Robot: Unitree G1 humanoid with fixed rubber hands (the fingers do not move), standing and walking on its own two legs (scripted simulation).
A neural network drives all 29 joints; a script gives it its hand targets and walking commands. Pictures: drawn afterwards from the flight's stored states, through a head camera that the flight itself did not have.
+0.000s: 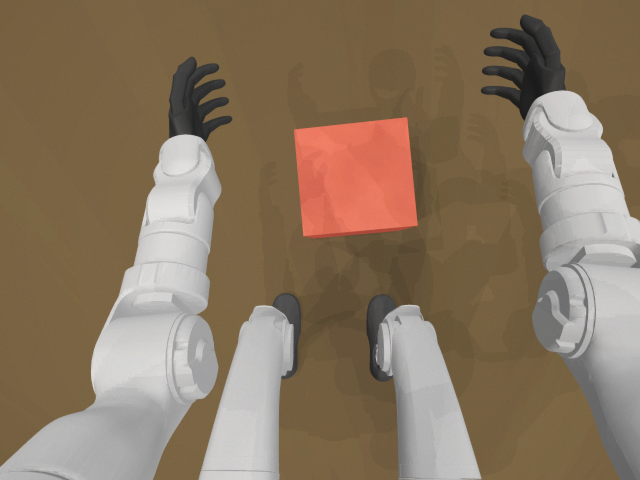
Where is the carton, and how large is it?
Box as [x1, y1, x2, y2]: [294, 117, 417, 238]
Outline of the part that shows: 406,117 294,129 303,235 314,238 399,230 417,225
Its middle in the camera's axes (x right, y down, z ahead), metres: +0.07 -0.11 +0.84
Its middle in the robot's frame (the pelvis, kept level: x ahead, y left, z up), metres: +0.47 -0.03 -0.51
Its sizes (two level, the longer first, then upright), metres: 0.210 0.200 0.250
